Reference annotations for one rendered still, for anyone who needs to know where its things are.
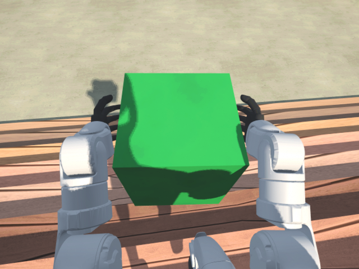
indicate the carton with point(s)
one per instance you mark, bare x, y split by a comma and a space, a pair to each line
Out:
179, 138

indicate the robot left forearm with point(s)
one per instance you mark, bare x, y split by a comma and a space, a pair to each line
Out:
83, 178

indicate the robot right thigh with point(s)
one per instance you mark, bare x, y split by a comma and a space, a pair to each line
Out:
206, 253

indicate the left robot upper arm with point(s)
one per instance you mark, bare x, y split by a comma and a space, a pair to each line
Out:
90, 251

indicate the robot right forearm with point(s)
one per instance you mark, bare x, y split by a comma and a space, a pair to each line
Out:
281, 169

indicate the robot right hand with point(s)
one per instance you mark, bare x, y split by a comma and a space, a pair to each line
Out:
253, 113

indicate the robot left hand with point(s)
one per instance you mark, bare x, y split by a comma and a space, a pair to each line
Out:
100, 113

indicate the right robot upper arm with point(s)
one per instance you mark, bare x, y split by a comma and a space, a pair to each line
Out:
282, 249

